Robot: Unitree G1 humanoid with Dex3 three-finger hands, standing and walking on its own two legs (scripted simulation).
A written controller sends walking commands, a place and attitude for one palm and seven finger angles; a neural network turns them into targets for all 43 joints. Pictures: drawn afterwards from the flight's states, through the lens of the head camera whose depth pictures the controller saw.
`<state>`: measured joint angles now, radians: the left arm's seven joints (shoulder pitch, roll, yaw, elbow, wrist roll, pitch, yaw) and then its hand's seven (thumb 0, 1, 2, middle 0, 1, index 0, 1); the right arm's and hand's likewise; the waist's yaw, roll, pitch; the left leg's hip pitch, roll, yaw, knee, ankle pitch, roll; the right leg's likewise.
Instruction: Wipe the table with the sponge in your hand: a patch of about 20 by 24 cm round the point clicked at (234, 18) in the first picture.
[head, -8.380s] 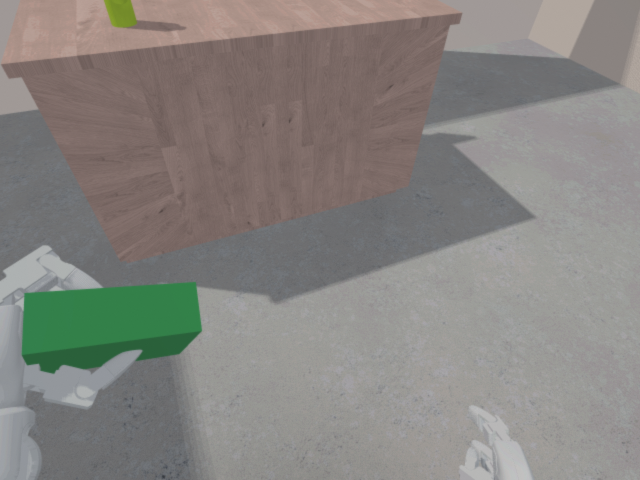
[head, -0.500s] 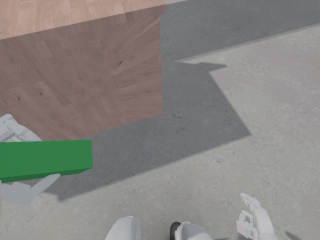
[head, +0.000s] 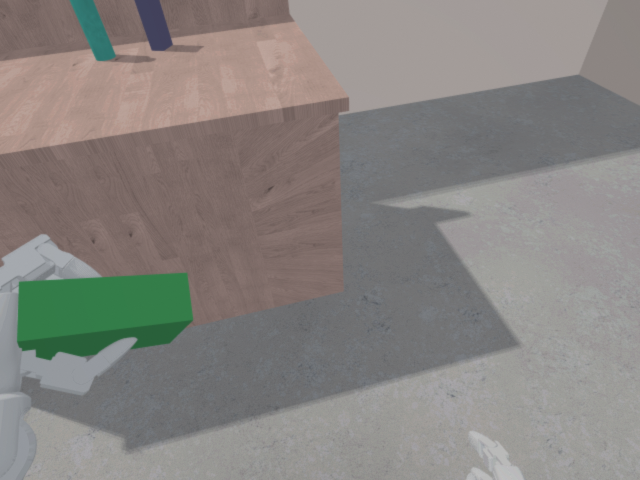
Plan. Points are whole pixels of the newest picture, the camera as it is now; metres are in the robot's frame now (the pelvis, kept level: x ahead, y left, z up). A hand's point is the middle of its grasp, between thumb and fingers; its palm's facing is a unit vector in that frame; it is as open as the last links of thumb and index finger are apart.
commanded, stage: take the last steps up to it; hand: left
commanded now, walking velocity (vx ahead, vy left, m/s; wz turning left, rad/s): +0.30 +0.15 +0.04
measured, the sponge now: (133, 315) +0.23 +0.20 +0.17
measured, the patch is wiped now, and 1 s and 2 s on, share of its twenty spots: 0.00 0.00 0.00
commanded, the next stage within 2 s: none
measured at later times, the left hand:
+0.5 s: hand (94, 257) +0.28 +0.27 +0.19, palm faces +0.38 -0.78 -0.49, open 9.1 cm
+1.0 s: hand (120, 220) +0.38 +0.30 +0.16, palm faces +0.38 -0.80 -0.47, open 9.1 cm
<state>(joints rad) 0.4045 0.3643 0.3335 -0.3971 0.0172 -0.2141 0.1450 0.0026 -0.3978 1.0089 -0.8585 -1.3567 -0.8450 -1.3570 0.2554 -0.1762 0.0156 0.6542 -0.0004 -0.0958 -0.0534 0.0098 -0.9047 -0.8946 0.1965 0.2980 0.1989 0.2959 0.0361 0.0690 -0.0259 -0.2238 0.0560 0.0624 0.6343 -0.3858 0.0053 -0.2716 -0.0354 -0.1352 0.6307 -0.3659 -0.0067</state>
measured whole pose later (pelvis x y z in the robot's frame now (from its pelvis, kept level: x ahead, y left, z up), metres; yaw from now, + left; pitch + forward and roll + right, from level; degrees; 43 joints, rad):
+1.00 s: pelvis +0.16 +0.05 +0.01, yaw +0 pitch +0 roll +2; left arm 0.46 0.32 0.35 -0.40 -0.01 -0.24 0.12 0.00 -0.40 1.01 -0.86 -1.35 -0.84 -1.35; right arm 0.17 -0.24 -0.02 0.67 0.00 -0.04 -0.03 0.01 -0.91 -0.89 0.20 0.30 0.20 0.30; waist 0.01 0.03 0.09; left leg -0.54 0.06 0.05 1.17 -0.33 -0.02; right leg -0.26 -0.09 -0.18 0.55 -0.28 -0.03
